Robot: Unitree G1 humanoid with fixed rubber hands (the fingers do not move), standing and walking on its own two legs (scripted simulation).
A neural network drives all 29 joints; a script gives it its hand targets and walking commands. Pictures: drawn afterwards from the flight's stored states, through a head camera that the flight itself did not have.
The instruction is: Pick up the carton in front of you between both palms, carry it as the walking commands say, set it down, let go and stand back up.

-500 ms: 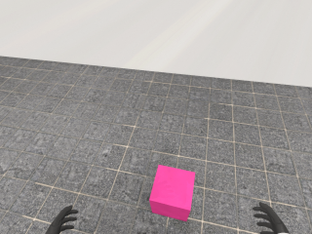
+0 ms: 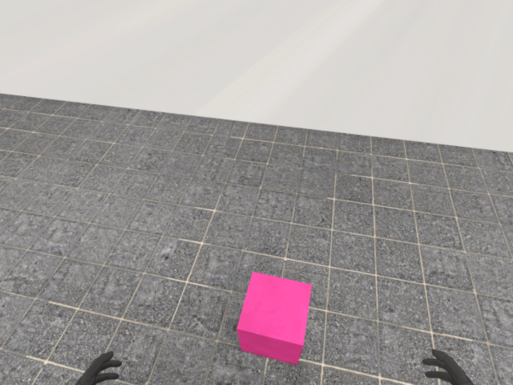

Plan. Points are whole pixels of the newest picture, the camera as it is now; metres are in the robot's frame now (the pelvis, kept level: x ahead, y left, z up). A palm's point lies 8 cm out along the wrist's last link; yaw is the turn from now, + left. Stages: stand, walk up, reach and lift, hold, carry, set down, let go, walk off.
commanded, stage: stand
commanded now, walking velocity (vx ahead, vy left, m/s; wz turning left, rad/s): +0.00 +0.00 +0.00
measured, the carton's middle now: (275, 318) +0.44 -0.01 -0.65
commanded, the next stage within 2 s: none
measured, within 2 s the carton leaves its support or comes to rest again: neither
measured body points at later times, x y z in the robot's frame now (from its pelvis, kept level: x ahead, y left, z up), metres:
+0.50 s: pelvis -0.01 +0.00 +0.00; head -0.01 +0.00 +0.45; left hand +0.10 +0.31 -0.11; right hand +0.11 -0.31 -0.11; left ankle -0.02 +0.12 -0.74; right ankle -0.01 -0.10 -0.74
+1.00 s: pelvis -0.01 +0.01 +0.00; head -0.01 +0.01 +0.45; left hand +0.09 +0.33 -0.11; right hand +0.08 -0.31 -0.11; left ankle -0.02 +0.12 -0.74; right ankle -0.01 -0.10 -0.74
